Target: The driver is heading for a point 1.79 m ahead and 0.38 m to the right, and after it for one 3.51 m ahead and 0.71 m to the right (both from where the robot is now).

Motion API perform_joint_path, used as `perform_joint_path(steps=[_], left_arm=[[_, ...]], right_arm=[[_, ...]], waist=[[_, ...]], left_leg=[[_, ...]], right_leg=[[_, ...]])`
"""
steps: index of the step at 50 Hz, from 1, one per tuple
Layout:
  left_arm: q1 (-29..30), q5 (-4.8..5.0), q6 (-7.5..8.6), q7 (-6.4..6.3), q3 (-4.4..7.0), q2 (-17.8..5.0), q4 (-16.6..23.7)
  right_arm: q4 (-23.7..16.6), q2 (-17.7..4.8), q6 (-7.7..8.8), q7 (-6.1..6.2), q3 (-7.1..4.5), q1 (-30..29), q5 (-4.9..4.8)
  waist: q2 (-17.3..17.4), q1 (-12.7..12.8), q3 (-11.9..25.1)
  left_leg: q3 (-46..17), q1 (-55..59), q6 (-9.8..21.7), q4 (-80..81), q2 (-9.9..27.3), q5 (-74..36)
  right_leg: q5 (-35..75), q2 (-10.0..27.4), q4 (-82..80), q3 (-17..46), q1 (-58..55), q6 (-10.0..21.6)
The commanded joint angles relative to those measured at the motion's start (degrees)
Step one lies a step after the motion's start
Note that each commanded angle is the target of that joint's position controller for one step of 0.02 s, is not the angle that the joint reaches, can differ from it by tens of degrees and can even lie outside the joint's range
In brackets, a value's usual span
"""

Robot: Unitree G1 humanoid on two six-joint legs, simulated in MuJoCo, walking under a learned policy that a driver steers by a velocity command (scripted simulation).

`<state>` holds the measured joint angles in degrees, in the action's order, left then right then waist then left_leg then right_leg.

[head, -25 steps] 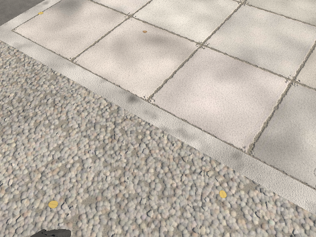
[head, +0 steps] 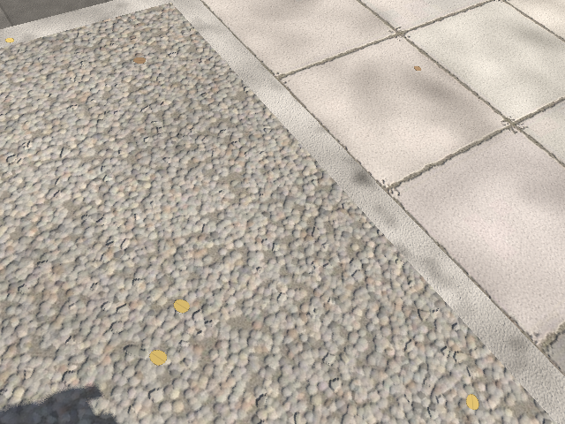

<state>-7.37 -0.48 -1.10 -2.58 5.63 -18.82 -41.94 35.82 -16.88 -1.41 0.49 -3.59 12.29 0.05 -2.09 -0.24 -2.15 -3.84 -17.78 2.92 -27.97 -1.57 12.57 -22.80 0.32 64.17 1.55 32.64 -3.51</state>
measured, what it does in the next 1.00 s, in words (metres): walks ahead, turning right: right foot, then right foot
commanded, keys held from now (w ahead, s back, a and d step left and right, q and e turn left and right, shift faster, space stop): q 0.02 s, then e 0.34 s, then w+e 0.58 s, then w+q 0.06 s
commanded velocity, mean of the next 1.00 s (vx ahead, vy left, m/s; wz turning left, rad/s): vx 0.21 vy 0.00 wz -0.29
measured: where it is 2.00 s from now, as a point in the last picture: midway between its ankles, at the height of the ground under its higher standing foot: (403, 322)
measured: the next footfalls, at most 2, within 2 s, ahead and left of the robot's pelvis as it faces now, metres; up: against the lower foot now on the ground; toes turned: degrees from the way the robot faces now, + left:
right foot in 0.26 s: +0.05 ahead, -0.15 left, +0.00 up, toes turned +1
right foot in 0.86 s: +0.21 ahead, -0.25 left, +0.00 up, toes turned -21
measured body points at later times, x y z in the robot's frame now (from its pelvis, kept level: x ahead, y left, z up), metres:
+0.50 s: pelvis +0.02 -0.01 -0.02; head +0.03 -0.02 +0.43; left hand +0.17 +0.25 -0.12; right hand +0.13 -0.30 -0.11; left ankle +0.02 +0.09 -0.74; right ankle +0.01 -0.15 -0.74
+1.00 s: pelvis +0.17 -0.16 -0.01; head +0.20 -0.19 +0.44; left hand +0.41 +0.04 -0.10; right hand +0.17 -0.46 -0.12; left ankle +0.17 +0.02 -0.65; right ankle +0.17 -0.24 -0.74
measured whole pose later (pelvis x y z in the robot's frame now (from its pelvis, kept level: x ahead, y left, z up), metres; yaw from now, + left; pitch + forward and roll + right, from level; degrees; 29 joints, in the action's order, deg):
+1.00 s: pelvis +0.17 -0.16 -0.01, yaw -23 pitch +2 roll +1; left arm -13.3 0.5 2.7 2.1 3.0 -16.3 -36.9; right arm 40.6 -18.2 5.8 0.0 -3.6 14.7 -0.6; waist 1.9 -0.8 -1.9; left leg -1.0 -27.9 -0.8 -68.1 4.7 19.1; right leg -13.1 -3.7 30.8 -0.3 19.9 4.7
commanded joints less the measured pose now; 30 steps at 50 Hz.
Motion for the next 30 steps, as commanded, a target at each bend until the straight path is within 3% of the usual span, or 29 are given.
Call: perform_joint_path(steps=[1, 5, 8, 11, 13, 14, 15, 16, 18, 19, 21, 22, 23, 24, 25, 26, 27, 28, 29, 30], left_arm=[[0.58, 0.32, 0.97, -0.06, 1.00, -3.91, 3.84], [0.58, 0.54, 0.84, 0.77, -0.19, -2.18, 2.89], [0.43, 0.68, 0.82, 1.67, -0.96, -1.25, 2.52], [-0.67, 1.05, 1.05, 2.09, -0.96, -2.27, 2.32], [-1.03, 0.26, 1.46, 2.08, -0.84, -4.37, 2.85], [-1.19, -0.01, 1.60, 1.84, -0.36, -7.43, 3.71], [-1.00, 0.90, 1.51, 1.88, 0.45, -9.78, 3.26], [-1.02, 1.60, 1.43, 2.06, 0.56, -8.64, 3.39], [-0.75, 1.07, 1.46, 1.93, 0.16, -6.97, 3.95], [-1.62, 1.02, 1.48, 1.84, -0.02, -6.26, 4.01], [-3.70, 1.39, 1.41, 1.71, -0.10, -5.73, 4.10], [-3.20, 1.51, 1.44, 1.70, -0.19, -5.53, 4.73], [-0.49, 1.76, 1.57, 1.60, -0.37, -5.18, 6.12], [2.82, 2.07, 1.88, 1.36, -0.83, -3.43, 8.02], [5.31, 2.52, 2.32, 1.51, -1.39, -1.39, 10.16], [6.45, 2.21, 2.48, 1.49, -0.65, -3.74, 10.77], [3.52, 2.55, 2.60, 1.83, -0.31, -4.21, 10.30], [1.18, 2.49, 2.65, 2.22, -0.31, -3.88, 9.31], [0.72, 2.38, 2.87, 2.65, -0.37, -3.42, 9.10], [1.32, 2.23, 2.96, 3.00, -0.49, -2.92, 9.03]], right_arm=[[-4.37, -9.03, 0.86, 1.01, -2.37, -1.69, -0.16], [-3.69, -6.51, 0.89, 1.37, -1.22, -2.34, 0.50], [-2.11, -4.61, 1.14, 0.54, -0.13, -2.61, 1.47], [-0.59, -5.57, 1.40, -0.26, -0.01, -3.88, 1.31], [0.58, -6.53, 1.80, -0.08, -0.35, -2.05, 0.75], [0.35, -6.82, 2.14, 0.18, -0.54, -0.73, 1.39], [-0.03, -6.72, 2.44, 0.39, -0.79, 0.47, 1.78], [-0.32, -6.28, 2.41, 0.84, -0.80, -1.71, 1.90], [-1.14, -4.80, 1.63, 1.54, -1.15, -4.10, 1.27], [-1.62, -3.74, 1.19, 1.52, -1.14, -3.59, 1.30], [-2.51, -2.59, 1.45, 0.68, -1.37, -3.31, 0.88], [-2.48, -2.70, 2.09, 0.23, -1.60, -2.51, 0.46], [-2.03, -3.73, 2.94, -0.03, -2.05, 0.02, 0.18], [-0.75, -5.93, 3.77, -0.08, -2.79, 5.21, 0.17], [0.90, -10.20, 4.50, -0.43, -3.99, 9.41, 0.29], [1.03, -9.37, 5.32, -0.27, -3.70, 9.24, 1.19], [0.59, -7.96, 5.84, 0.14, -3.23, 7.29, 0.71], [0.24, -6.52, 6.06, 0.40, -2.78, 5.31, -0.16], [0.39, -6.32, 6.08, 0.55, -2.65, 4.16, -0.44], [0.52, -6.51, 6.13, 0.67, -2.62, 3.70, -0.10]], waist=[[9.79, 0.59, 7.93], [10.35, -0.37, 8.91], [10.87, -1.26, 7.33], [9.79, -0.24, 4.24], [7.16, 0.20, 3.74], [3.22, -1.32, 4.96], [-2.86, -3.13, 5.53], [-5.49, -1.66, 5.25], [-8.23, -1.05, 4.76], [-9.17, -1.05, 5.74], [-7.85, -0.97, 4.43], [-5.82, -1.60, 2.33], [-2.95, -3.55, 0.27], [2.00, -5.84, -0.23], [10.86, -6.38, -0.42], [8.65, -5.79, -2.46], [7.42, -3.30, -2.31], [6.91, -2.17, -1.86], [7.61, -1.88, -2.08], [7.44, -2.08, -1.94]], left_leg=[[-14.66, 10.69, 9.45, 8.01, 12.42, -20.41], [-12.64, 11.46, 9.10, 7.70, 12.38, -17.00], [-11.43, 6.21, 9.49, 8.53, 11.95, -11.76], [-11.78, 3.88, 8.84, 7.80, 11.81, -7.19], [-10.89, 4.33, 5.50, 5.56, 9.86, -6.91], [-8.66, 4.23, 3.26, 2.19, 7.16, -4.45], [-3.63, 3.54, 1.16, 0.41, 2.86, -2.14], [0.72, 4.70, -0.83, -2.67, 0.43, -1.40], [3.42, 3.97, -1.93, -6.84, -0.60, -0.06], [4.00, 3.38, -1.83, -7.19, -1.22, 5.54], [3.63, 1.86, -0.26, -6.65, -1.34, 16.45], [1.81, 2.91, 1.01, -4.01, 0.14, 19.21], [-2.01, 7.39, 2.67, 0.81, 3.21, 21.77], [-10.69, 14.61, 5.24, 7.13, 9.10, 26.61], [-28.01, 19.20, 10.39, 16.38, 20.69, 32.02], [-33.32, 17.87, 13.64, 17.95, 25.57, 29.08], [-31.02, 17.22, 13.76, 17.27, 25.63, 26.72], [-25.50, 18.01, 12.04, 17.53, 23.21, 23.64], [-19.98, 17.71, 10.15, 18.33, 21.22, 18.82], [-14.35, 16.52, 8.64, 19.06, 19.24, 12.71]], right_leg=[[3.71, -0.15, -0.73, 2.59, 3.98, -0.67], [5.45, 2.01, -12.62, 2.00, -2.01, -1.47], [3.93, 2.97, -21.56, 0.67, -11.59, -1.00], [7.01, 1.82, -31.88, -0.91, -17.06, 0.50], [18.77, 2.52, -39.18, 0.90, -20.40, 2.31], [30.44, 5.82, -37.01, 4.67, -21.40, 3.74], [31.68, 6.66, -35.38, 6.72, -20.57, 6.30], [26.57, 6.97, -37.40, 9.20, -17.43, 8.18], [23.29, 9.15, -39.98, 14.72, -15.52, 10.07], [15.93, 9.19, -40.55, 16.42, -15.74, 10.90], [-6.66, 8.33, -41.97, 18.88, -13.11, 11.99], [-16.03, 6.94, -41.78, 18.48, -9.30, 11.39], [-18.05, 4.31, -38.67, 15.53, -2.43, 9.54], [-14.73, 0.22, -29.60, 9.56, 6.42, 6.83], [-8.08, -2.50, -15.71, 4.06, 13.85, 5.42], [-8.85, 0.89, -4.83, 6.83, 18.10, 5.45], [-5.93, 2.41, -0.48, 8.06, 19.05, 5.63], [-2.66, 3.65, 1.01, 7.74, 19.21, 5.17], [0.77, 4.63, 0.59, 7.04, 18.91, 4.62], [3.93, 5.26, -0.39, 5.48, 17.01, 3.98]])
Velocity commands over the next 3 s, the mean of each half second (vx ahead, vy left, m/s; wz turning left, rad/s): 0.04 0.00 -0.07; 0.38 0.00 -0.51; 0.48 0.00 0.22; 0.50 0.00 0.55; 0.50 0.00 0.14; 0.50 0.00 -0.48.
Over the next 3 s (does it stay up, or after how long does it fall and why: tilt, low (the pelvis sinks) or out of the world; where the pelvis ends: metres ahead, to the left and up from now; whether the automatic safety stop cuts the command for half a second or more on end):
stays up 1.24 -0.33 -0.02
